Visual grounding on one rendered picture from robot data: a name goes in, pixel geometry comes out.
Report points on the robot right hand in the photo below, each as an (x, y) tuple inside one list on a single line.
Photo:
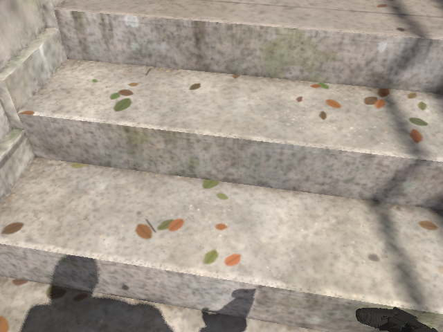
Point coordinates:
[(392, 320)]

